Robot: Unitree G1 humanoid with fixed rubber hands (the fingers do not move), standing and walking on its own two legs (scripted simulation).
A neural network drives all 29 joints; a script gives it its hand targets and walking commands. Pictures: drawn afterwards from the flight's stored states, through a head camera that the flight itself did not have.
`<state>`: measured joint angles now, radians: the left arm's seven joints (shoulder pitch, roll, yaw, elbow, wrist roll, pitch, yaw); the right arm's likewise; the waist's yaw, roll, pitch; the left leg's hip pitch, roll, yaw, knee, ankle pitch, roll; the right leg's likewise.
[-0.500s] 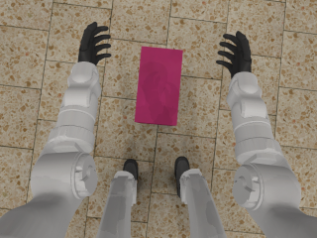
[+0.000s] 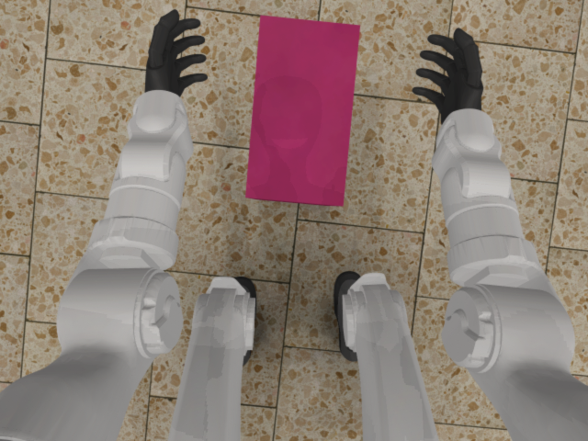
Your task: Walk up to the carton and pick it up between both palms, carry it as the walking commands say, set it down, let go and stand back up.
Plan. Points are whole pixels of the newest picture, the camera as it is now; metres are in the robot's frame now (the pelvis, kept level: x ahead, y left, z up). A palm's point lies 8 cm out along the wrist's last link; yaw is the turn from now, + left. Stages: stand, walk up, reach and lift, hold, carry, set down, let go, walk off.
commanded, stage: reach and lift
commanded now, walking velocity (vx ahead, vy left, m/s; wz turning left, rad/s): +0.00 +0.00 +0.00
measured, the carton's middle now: (299, 128) +0.53 -0.01 -0.42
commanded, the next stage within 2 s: none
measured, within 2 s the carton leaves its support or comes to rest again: neither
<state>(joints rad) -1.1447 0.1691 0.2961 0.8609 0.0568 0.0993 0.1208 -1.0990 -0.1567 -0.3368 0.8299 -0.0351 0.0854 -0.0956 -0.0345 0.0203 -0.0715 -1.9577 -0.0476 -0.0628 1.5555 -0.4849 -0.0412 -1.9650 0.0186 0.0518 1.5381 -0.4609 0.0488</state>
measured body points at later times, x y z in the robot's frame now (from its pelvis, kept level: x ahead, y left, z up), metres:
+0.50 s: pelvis -0.03 +0.00 -0.11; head +0.33 -0.01 +0.16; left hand +0.53 +0.14 -0.28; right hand +0.51 -0.19 -0.28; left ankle +0.08 +0.13 -0.51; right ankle +0.08 -0.14 -0.51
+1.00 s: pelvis -0.03 +0.00 -0.17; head +0.34 -0.01 +0.08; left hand +0.53 +0.14 -0.35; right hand +0.51 -0.19 -0.35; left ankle +0.07 +0.13 -0.51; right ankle +0.08 -0.14 -0.51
